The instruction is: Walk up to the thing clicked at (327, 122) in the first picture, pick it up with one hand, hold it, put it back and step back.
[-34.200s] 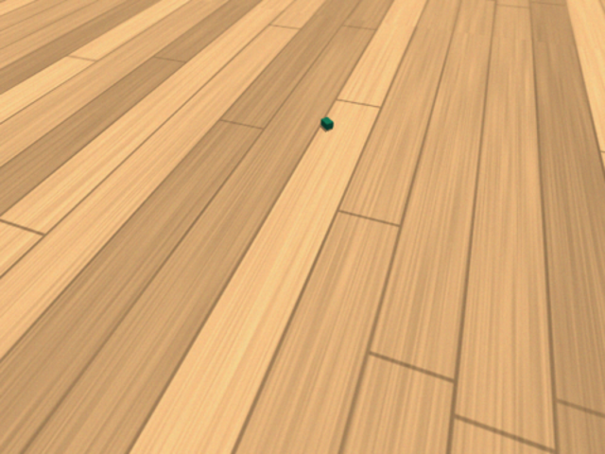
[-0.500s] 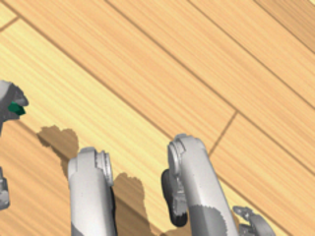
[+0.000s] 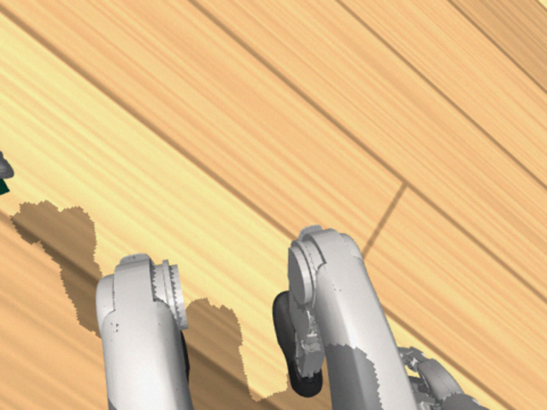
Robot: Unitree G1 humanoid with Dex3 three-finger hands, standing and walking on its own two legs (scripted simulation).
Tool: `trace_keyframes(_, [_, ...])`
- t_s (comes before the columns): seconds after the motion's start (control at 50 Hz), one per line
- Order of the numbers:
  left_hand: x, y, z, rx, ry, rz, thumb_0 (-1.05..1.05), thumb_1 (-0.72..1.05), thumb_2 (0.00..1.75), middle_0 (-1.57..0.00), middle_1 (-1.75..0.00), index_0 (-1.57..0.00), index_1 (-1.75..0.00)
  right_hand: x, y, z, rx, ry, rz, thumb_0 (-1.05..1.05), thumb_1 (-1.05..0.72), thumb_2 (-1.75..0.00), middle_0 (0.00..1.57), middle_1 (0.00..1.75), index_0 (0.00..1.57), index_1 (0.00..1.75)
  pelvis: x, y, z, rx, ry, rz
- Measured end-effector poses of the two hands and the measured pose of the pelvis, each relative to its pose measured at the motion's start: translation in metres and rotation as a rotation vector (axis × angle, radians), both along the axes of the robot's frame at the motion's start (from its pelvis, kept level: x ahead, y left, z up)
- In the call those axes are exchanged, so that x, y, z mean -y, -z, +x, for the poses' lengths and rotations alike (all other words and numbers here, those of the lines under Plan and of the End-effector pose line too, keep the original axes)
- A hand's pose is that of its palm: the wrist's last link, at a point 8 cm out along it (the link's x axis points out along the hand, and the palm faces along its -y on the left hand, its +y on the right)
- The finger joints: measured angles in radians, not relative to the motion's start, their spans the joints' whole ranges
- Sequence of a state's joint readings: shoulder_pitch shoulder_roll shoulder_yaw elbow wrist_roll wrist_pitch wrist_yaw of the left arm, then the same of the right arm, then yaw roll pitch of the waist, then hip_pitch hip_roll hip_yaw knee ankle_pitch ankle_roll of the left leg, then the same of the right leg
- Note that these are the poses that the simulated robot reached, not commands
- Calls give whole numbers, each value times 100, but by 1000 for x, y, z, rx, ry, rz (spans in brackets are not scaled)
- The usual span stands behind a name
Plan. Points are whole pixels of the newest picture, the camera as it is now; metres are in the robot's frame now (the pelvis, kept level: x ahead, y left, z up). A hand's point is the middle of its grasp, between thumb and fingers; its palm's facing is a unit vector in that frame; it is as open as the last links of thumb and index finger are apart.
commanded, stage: lower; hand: left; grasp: from above
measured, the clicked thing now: out of the picture +0.44 +0.39 -0.21
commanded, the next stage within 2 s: rest in 0.20 s
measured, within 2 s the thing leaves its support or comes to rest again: rests again in 1.16 s
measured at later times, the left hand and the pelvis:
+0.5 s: hand out of the picture +0.42 +0.37 -0.22, palm faces -0.44 -0.12 -0.89, open 4.9 cm; pelvis +0.00 +0.00 -0.03, yaw -3 degrees
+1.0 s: hand (6, 203) +0.42 +0.37 -0.25, palm faces -0.46 -0.15 -0.87, open 4.9 cm; pelvis +0.00 +0.00 -0.03, yaw -4 degrees
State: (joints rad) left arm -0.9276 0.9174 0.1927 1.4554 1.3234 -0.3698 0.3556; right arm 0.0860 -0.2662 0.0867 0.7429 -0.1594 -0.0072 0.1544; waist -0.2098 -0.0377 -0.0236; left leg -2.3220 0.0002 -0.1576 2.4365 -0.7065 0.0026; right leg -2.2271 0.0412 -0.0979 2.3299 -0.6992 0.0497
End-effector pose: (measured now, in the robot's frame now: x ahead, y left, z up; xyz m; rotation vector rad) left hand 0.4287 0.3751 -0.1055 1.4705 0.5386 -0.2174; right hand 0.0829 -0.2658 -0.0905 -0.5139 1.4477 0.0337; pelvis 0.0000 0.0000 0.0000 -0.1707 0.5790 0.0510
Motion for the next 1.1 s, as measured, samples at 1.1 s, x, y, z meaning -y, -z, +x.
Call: trace_keyframes(1.1, [5,94,-1,-2,6,-44,-13,59,0,-97,-2,-125,-6,-4,-6,-13,-35,-184,-85,0,-89,-90,21,30,20,30,-5,34,-2,106,44,-60])
